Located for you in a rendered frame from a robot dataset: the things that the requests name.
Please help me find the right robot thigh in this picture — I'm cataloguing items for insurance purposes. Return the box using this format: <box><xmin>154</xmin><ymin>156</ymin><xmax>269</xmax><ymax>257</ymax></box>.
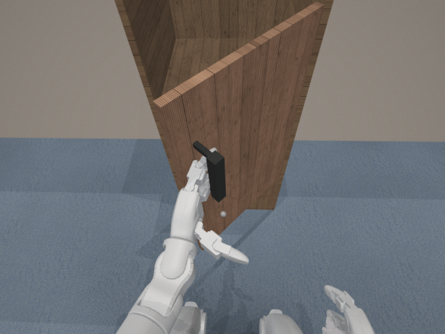
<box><xmin>259</xmin><ymin>313</ymin><xmax>303</xmax><ymax>334</ymax></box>

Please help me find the handle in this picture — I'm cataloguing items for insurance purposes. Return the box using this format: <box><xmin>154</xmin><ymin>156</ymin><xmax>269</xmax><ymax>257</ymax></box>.
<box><xmin>193</xmin><ymin>141</ymin><xmax>226</xmax><ymax>202</ymax></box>

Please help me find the right robot hand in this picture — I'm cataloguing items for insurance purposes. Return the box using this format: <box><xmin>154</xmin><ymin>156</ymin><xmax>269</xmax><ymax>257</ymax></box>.
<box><xmin>322</xmin><ymin>285</ymin><xmax>375</xmax><ymax>334</ymax></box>

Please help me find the left robot hand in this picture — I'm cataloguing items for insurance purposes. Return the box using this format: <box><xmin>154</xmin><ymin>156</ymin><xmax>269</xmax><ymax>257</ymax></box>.
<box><xmin>170</xmin><ymin>148</ymin><xmax>249</xmax><ymax>264</ymax></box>

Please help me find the cupboard door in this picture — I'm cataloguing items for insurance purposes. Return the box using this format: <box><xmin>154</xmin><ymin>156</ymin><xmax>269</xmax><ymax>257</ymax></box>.
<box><xmin>153</xmin><ymin>2</ymin><xmax>325</xmax><ymax>250</ymax></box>

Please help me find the left robot shin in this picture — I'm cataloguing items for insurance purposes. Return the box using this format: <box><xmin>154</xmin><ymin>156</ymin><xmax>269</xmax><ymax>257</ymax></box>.
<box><xmin>185</xmin><ymin>302</ymin><xmax>198</xmax><ymax>308</ymax></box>

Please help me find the robot left forearm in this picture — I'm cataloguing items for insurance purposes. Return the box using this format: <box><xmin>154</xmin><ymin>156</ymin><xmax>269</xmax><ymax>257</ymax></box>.
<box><xmin>116</xmin><ymin>237</ymin><xmax>197</xmax><ymax>334</ymax></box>

